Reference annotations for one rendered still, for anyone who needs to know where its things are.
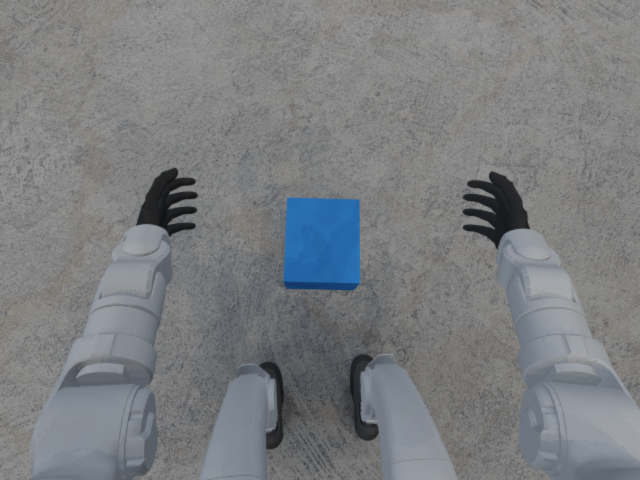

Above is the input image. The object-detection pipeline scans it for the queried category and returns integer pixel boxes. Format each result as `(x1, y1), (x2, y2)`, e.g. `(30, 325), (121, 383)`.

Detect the carton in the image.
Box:
(284, 198), (360, 290)

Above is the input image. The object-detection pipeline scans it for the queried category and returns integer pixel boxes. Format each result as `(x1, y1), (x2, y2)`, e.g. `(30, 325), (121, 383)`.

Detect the robot left hand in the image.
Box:
(136, 168), (198, 237)

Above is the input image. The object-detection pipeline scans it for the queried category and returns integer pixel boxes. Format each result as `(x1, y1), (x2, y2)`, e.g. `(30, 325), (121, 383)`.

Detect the right robot upper arm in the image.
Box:
(518, 381), (640, 480)

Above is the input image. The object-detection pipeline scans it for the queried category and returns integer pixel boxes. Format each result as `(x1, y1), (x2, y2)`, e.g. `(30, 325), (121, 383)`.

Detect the robot left forearm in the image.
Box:
(29, 224), (173, 475)

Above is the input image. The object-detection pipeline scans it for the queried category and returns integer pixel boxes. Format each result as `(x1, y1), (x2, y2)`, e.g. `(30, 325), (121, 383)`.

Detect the left robot upper arm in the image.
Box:
(28, 384), (158, 480)

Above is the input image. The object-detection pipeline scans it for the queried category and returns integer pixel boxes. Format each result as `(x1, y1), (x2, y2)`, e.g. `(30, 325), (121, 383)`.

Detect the robot right hand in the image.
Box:
(463, 171), (530, 250)

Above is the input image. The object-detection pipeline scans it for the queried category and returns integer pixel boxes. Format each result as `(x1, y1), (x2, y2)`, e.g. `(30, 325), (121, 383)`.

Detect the robot left foot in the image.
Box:
(259, 362), (284, 449)

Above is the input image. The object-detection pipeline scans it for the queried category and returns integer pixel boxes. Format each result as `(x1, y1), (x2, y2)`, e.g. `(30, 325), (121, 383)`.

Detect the robot right shin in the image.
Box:
(360, 354), (409, 424)

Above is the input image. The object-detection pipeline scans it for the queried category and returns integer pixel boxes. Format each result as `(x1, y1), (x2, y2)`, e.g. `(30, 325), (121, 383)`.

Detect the robot right forearm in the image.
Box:
(496, 229), (640, 413)

